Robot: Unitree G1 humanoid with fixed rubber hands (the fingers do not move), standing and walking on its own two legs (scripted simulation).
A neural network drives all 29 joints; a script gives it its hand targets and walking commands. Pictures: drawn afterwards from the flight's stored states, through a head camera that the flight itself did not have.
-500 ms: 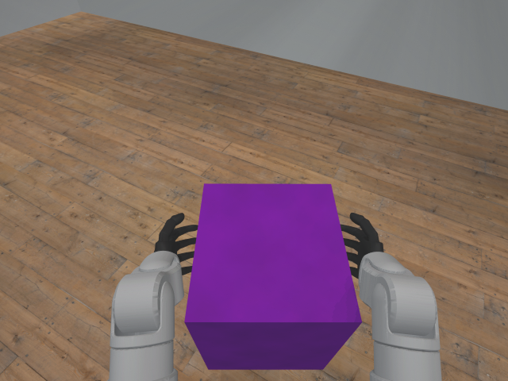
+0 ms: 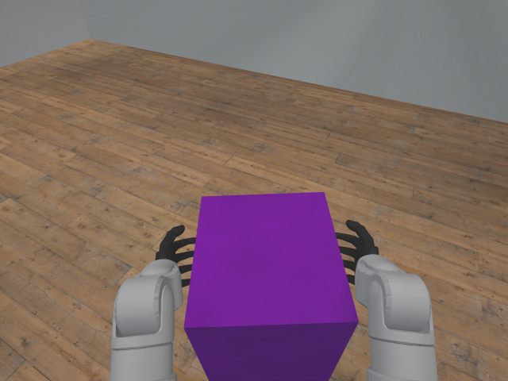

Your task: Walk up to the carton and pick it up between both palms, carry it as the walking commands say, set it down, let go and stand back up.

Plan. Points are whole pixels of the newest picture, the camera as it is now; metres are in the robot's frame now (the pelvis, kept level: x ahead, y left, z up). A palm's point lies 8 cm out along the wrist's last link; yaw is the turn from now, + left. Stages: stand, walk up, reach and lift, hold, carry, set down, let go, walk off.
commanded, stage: carry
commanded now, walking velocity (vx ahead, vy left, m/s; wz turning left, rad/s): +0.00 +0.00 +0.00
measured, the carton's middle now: (266, 291) +0.28 +0.00 +0.01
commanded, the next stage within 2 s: none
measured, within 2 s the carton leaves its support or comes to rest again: neither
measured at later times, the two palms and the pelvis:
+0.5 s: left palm (174, 261) +0.29 +0.14 +0.08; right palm (365, 259) +0.29 -0.15 +0.09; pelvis +0.02 +0.00 +0.00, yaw +0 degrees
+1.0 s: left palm (176, 254) +0.30 +0.14 +0.09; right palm (364, 253) +0.30 -0.15 +0.09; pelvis +0.03 +0.00 +0.00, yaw +0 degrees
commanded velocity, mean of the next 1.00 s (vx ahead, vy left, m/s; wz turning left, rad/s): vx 0.00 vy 0.00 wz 0.00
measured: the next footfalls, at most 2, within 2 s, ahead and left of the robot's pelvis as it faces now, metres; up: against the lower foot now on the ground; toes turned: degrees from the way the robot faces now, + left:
right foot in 1.52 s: +0.16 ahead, -0.09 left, +0.00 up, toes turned -12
right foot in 2.00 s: +0.39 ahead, -0.05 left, +0.00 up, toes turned -9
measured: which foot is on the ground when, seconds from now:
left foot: down 0.00-1.00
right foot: down 0.00-1.00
